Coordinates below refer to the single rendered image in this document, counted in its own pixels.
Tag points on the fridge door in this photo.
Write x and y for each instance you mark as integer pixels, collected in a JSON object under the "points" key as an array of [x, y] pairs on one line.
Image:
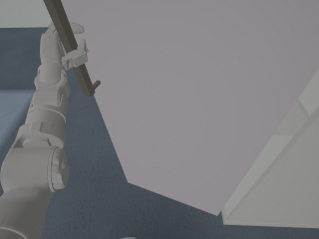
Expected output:
{"points": [[192, 90]]}

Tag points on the robot left hand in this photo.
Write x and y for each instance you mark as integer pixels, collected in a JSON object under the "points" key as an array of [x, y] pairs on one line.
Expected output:
{"points": [[53, 51]]}

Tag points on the handle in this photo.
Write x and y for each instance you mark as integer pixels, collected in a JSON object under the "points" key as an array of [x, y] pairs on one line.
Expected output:
{"points": [[64, 30]]}

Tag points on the robot left upper arm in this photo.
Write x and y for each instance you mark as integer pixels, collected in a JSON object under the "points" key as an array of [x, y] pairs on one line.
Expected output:
{"points": [[31, 176]]}

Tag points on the left robot forearm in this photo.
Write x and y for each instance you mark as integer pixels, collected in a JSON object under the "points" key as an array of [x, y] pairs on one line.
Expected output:
{"points": [[47, 113]]}

